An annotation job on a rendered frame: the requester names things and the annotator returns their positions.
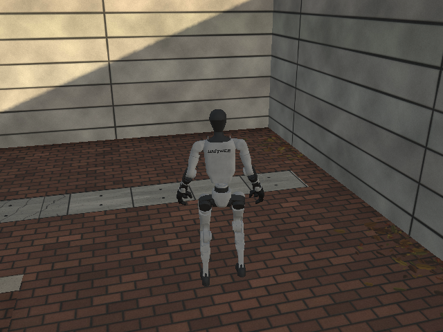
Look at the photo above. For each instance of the right robot upper arm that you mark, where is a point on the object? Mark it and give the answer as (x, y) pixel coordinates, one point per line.
(241, 145)

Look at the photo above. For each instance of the robot left foot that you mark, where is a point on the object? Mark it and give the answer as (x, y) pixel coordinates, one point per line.
(205, 280)

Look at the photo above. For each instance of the left robot upper arm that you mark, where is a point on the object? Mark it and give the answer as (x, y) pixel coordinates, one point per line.
(194, 158)

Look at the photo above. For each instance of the robot right foot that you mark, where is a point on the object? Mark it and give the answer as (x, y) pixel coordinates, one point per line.
(241, 272)

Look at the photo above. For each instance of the left robot hand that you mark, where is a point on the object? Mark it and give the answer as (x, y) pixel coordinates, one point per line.
(184, 195)

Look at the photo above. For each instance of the right robot forearm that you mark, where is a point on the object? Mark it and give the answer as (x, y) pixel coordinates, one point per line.
(255, 181)

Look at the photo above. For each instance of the left robot forearm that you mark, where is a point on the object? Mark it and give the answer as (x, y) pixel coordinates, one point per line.
(184, 183)

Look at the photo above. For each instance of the robot foot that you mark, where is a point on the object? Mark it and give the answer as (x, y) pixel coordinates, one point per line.
(241, 272)
(205, 280)

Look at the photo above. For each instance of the right robot hand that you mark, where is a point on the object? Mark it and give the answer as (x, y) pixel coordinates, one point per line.
(260, 194)

